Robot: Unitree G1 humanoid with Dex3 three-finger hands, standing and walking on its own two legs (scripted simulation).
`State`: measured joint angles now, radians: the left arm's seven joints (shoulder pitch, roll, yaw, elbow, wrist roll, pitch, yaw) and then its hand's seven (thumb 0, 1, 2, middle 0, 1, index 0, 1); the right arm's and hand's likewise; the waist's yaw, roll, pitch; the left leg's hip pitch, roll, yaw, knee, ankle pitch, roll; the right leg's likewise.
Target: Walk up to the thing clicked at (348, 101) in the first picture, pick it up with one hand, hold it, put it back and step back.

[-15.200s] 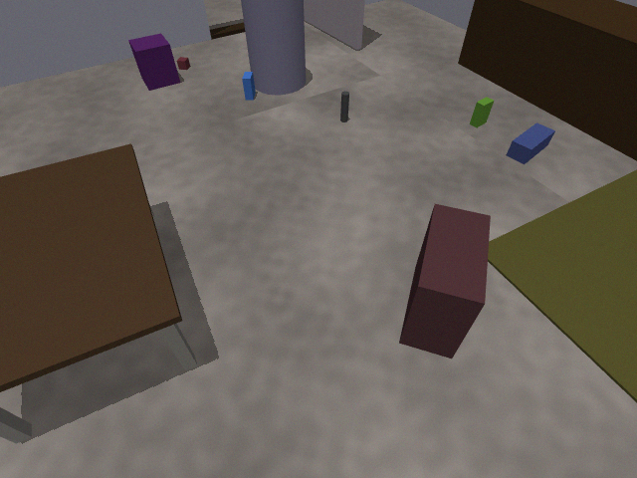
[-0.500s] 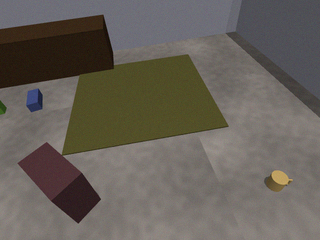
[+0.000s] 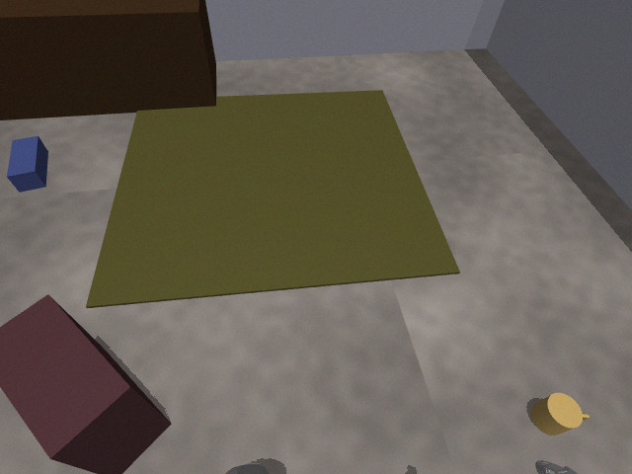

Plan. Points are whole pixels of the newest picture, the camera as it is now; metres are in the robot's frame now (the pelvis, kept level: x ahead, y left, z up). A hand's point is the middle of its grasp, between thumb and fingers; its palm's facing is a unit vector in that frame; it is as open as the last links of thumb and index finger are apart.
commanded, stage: walk up
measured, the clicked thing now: out of the picture +0.59 +1.89 -0.67
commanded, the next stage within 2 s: none
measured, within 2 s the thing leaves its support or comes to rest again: neither
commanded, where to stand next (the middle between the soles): +0.44 -0.02 m, yaw -2 degrees
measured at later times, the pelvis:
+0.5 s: pelvis +0.20 -0.05 +0.01, yaw +8 degrees
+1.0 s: pelvis +0.33 -0.01 +0.01, yaw +20 degrees
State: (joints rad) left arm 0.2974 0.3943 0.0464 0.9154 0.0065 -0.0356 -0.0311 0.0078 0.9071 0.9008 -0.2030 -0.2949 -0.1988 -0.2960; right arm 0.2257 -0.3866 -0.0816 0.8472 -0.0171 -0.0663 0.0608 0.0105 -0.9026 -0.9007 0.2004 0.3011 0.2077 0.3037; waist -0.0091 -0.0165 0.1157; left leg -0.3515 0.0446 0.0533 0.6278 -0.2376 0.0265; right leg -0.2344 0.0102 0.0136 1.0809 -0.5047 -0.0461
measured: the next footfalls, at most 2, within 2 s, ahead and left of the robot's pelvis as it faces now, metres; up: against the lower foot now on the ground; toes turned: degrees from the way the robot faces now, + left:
right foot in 0.32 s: +0.29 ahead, -0.16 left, +0.00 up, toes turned +0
left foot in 0.74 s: +0.37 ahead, +0.10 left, +0.00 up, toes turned +21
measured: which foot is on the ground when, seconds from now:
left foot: down 0.00-0.34, up 0.36-0.72, down 0.74-1.00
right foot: up 0.00-0.30, down 0.32-0.76, up 0.78-1.00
